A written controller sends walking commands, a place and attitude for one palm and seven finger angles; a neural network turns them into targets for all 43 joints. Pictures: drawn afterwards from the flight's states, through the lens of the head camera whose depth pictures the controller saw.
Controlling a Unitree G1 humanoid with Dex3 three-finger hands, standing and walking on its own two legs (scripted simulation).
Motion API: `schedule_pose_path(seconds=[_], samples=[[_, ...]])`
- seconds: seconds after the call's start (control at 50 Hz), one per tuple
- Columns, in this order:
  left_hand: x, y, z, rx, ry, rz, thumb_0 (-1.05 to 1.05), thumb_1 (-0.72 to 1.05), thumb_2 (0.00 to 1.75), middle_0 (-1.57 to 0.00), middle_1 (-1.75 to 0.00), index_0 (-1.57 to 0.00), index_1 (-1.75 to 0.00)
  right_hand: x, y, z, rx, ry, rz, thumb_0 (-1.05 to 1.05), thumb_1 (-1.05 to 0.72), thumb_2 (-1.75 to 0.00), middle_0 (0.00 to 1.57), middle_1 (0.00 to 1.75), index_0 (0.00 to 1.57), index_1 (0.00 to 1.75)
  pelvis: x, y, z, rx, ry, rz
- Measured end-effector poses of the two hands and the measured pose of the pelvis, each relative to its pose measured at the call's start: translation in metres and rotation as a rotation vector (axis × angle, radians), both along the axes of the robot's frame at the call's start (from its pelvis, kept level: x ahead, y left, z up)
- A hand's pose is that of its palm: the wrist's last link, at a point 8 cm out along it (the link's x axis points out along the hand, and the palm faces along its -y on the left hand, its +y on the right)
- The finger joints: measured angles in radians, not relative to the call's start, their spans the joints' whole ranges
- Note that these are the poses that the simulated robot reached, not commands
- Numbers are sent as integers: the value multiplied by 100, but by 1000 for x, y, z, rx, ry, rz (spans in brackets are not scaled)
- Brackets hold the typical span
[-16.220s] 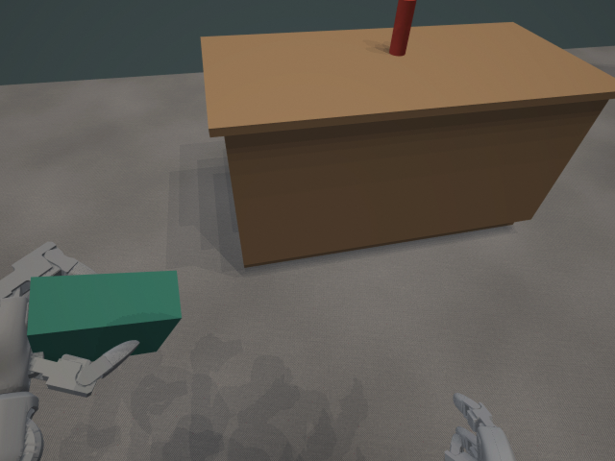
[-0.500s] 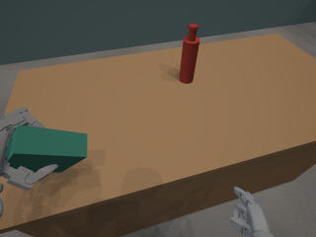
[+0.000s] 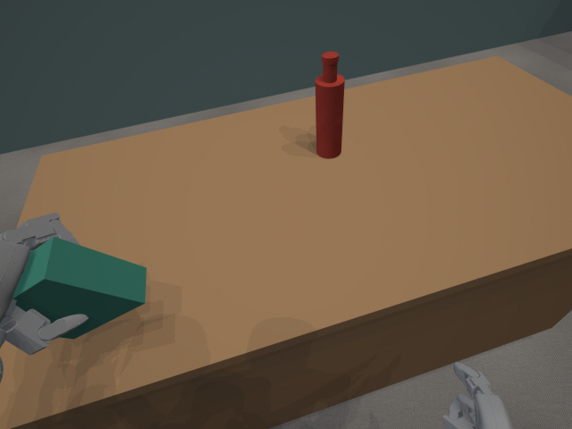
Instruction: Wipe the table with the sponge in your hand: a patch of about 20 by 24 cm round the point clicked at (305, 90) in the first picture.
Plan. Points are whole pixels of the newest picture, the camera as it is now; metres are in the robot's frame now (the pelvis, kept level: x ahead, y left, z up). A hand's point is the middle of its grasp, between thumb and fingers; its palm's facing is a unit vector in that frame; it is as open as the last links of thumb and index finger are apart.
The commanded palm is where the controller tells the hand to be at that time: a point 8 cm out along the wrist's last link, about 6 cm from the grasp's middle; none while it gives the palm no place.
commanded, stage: turn the palm down, sponge in hand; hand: left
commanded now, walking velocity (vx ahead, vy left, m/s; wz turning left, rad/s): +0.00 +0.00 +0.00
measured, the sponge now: (80, 297) +0.22 +0.28 +0.13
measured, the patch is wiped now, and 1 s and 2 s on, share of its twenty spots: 0.00 0.00 0.00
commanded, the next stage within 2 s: move the sponge above the wiping area in 1.28 s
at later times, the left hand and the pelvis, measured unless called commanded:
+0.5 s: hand (37, 285) +0.22 +0.32 +0.15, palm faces +0.15 -0.24 -0.96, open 9.3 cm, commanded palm +0.19 +0.32 +0.22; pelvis +0.00 +0.03 +0.01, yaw +0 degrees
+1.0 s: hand (41, 288) +0.22 +0.31 +0.15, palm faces +0.08 -0.08 -0.99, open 9.3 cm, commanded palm +0.18 +0.31 +0.22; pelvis -0.01 +0.03 +0.02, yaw -1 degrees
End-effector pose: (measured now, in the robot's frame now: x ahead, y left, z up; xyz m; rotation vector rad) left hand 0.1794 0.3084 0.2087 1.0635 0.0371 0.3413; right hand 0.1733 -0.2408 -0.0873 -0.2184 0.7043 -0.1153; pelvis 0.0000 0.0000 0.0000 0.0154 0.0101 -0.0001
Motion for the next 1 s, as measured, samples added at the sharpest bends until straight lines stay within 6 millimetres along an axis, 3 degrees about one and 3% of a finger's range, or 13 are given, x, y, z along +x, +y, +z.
schedule_pose_path(seconds=[0.2,0.46,0.78,1.0], samples=[[3,-4,-8,85,39,-18,0,-44,105,-82,-139,-82,-140,19,26,12,14,-73,24,2,-90,-90,20,30,20,30,-2,11,2,-6,-18,-3],[10,16,-6,181,129,85,0,-44,105,-82,-140,-82,-140,46,71,31,55,-112,101,2,-90,-90,20,30,20,30,-3,31,12,-12,-52,-4],[22,13,-2,315,167,123,0,-44,105,-82,-140,-82,-140,47,71,34,51,-84,110,2,-90,-90,20,30,19,30,-7,38,18,-8,-74,-9],[14,0,-7,361,221,121,0,-44,105,-82,-140,-82,-140,47,67,33,75,-88,127,2,-90,-90,20,30,19,30,-14,30,18,-4,-83,-15]])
